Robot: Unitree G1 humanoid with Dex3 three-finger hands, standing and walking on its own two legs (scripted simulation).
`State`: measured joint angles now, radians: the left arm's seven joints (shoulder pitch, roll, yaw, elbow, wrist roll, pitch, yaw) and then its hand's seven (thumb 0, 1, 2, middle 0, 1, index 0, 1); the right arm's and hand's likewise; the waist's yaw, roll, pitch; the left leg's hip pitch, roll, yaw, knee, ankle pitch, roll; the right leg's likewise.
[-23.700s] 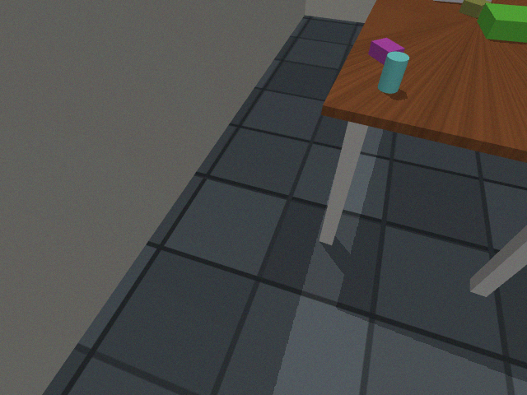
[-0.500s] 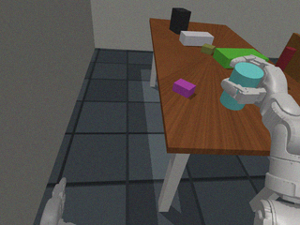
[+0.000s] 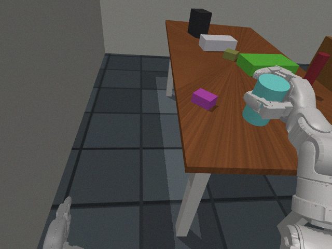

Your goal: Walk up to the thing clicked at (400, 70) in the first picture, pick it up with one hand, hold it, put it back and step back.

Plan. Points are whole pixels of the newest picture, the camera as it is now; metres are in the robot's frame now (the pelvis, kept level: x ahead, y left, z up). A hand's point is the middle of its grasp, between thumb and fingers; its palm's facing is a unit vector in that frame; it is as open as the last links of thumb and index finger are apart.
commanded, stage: hold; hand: right
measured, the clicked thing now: (263, 100) +0.34 -0.18 +0.26
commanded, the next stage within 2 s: crouch in 0.74 s
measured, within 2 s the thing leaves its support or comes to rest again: neither
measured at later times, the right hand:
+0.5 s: hand (271, 96) +0.33 -0.18 +0.28, palm faces +0.13 +0.99 -0.02, open 8.2 cm
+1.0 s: hand (269, 93) +0.34 -0.18 +0.28, palm faces +0.13 +0.99 -0.01, open 8.2 cm
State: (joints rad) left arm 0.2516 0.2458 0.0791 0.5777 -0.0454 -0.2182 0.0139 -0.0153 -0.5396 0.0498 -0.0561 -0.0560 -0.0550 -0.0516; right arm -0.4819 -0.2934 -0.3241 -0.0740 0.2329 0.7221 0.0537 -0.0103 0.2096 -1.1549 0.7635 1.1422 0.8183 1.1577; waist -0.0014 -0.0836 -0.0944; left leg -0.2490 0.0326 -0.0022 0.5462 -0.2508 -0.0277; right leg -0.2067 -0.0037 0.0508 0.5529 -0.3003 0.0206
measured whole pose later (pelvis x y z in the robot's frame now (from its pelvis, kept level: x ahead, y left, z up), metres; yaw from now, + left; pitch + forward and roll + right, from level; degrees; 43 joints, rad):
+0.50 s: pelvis +0.00 +0.00 +0.00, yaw +0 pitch -3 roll +0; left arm 0.26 0.24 0.08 0.57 -0.05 -0.22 0.01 -0.02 -0.53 0.05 -0.06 -0.06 -0.06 -0.05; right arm -0.47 -0.31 -0.34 -0.11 0.23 0.70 0.05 -0.01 0.21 -1.16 0.76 1.14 0.82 1.16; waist 0.00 -0.08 -0.08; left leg -0.25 0.03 0.00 0.54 -0.24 -0.03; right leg -0.21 0.00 0.05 0.56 -0.30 0.02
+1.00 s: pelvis -0.01 +0.00 +0.00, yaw +0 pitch -4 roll +0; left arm 0.27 0.25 0.08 0.58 -0.05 -0.21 0.01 -0.02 -0.53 0.05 -0.05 -0.06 -0.05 -0.05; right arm -0.52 -0.32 -0.32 -0.03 0.22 0.71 0.05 -0.01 0.22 -1.16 0.77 1.14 0.82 1.16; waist 0.00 -0.08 -0.08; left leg -0.24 0.03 0.00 0.54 -0.24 -0.03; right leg -0.20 0.00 0.05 0.55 -0.29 0.02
